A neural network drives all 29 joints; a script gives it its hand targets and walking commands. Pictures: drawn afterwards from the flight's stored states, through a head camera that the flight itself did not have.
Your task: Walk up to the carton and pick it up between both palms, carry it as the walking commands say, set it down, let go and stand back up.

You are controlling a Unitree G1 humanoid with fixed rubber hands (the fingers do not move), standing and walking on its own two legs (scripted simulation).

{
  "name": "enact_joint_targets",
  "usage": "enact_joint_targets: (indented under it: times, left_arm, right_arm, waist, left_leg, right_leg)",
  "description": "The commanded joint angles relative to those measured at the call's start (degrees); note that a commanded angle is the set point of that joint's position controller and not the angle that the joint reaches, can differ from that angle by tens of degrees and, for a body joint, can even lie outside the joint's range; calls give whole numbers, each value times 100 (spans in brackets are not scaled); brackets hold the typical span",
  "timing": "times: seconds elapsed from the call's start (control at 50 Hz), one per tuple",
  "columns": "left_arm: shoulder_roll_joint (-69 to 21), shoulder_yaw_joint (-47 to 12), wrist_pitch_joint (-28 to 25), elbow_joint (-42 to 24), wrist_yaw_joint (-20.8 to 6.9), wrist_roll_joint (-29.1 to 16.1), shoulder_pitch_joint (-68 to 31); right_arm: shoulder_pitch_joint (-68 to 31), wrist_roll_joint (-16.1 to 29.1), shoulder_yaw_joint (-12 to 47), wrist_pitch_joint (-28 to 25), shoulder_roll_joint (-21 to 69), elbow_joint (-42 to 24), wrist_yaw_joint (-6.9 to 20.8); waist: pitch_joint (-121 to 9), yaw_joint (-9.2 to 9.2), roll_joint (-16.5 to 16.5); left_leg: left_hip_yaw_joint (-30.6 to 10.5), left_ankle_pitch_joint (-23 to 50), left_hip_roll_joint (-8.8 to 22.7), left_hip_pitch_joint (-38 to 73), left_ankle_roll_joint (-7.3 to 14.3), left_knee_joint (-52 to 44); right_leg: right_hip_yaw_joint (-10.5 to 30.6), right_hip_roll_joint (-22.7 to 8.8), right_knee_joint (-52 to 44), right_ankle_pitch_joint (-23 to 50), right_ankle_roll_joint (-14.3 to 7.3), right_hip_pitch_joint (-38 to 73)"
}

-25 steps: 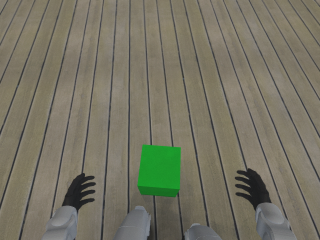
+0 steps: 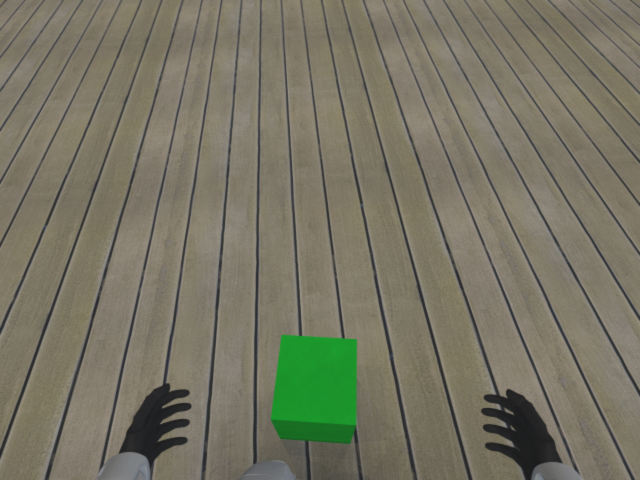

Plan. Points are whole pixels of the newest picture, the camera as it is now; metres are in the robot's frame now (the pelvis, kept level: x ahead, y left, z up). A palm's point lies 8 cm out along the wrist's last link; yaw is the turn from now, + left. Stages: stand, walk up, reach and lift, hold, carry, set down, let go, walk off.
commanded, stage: let go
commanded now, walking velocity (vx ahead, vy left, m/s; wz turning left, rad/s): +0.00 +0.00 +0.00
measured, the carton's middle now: (316, 391) +0.39 +0.05 -0.64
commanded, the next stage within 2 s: stand in 0.10 s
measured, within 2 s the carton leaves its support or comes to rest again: neither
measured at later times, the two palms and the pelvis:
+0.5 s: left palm (116, 454) +0.15 +0.27 -0.05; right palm (585, 468) +0.15 -0.29 -0.07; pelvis +0.03 -0.01 +0.00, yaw +0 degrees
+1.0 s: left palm out of the picture +0.12 +0.28 -0.06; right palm out of the picture +0.13 -0.29 -0.08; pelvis +0.02 +0.00 +0.00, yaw +0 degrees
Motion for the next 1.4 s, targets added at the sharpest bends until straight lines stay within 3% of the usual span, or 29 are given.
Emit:
enact_joint_targets:
  times: [0.0,0.08,0.1,0.14,0.18,0.24,0.4,0.5,0.86,1.22,1.38]
  left_arm:
    - [756,-204,23,-1104,82,529,-179]
    - [702,-226,120,-1217,241,486,10]
    - [1126,-2,-222,70,386,639,-89]
    - [1337,29,-498,276,432,808,-25]
    - [1380,54,-642,346,439,839,-34]
    - [1402,101,-809,381,440,838,148]
    - [1502,113,-1038,472,537,774,515]
    - [1579,125,-1078,446,575,768,499]
    - [1640,68,-1195,641,609,753,693]
    - [1655,35,-1264,752,596,752,522]
    - [1670,26,-1287,873,594,733,580]
  right_arm:
    - [-187,-426,57,-354,-769,-912,-143]
    - [89,-450,86,-401,-796,-770,-214]
    - [130,-691,-251,-514,-1426,509,-291]
    - [-174,-753,-309,-593,-1465,494,-267]
    - [-220,-764,-270,-674,-1405,612,-251]
    - [-287,-782,-250,-776,-1375,911,-231]
    - [-418,-766,-254,-886,-1543,1324,-273]
    - [-516,-767,-233,-917,-1623,1405,-303]
    - [-561,-714,-177,-978,-1702,1723,-334]
    - [-539,-676,-198,-1025,-1741,1953,-327]
    - [-517,-652,-203,-1037,-1761,2074,-330]
  waist:
    - [-1345,-41,-331]
    - [-1705,-42,-287]
    - [-2286,120,-334]
    - [-2030,121,-421]
    - [-1692,83,-416]
    - [-1224,81,-420]
    - [-1082,120,-588]
    - [-1089,97,-639]
    - [-1051,63,-512]
    - [-653,-31,-455]
    - [-598,-18,-429]
  left_leg:
    - [192,1742,-413,2880,-94,-341]
    - [147,2034,-383,2670,-18,-259]
    - [-157,1658,439,1442,100,-293]
    - [-213,270,272,961,212,-322]
    - [-169,-124,170,751,197,-347]
    - [-190,-6,174,587,229,-351]
    - [-160,1250,273,616,335,-213]
    - [-169,1364,266,685,346,-168]
    - [-379,1329,335,696,517,-133]
    - [-549,589,339,512,509,-298]
    - [-610,527,369,493,507,-383]
  right_leg:
    - [-152,-47,-1370,1483,-82,-1742]
    - [-246,6,-1073,2005,-7,-1535]
    - [24,-295,-482,1617,118,-835]
    - [309,-350,-755,804,54,-788]
    - [496,-450,-1002,297,-17,-1049]
    - [560,-497,-1110,304,-25,-1372]
    - [548,-473,-1001,1878,-54,-1139]
    - [589,-466,-1017,2040,-69,-1136]
    - [639,-514,-1007,1862,-170,-1076]
    - [793,-572,-1223,815,-236,-1346]
    - [803,-593,-1214,697,-253,-1298]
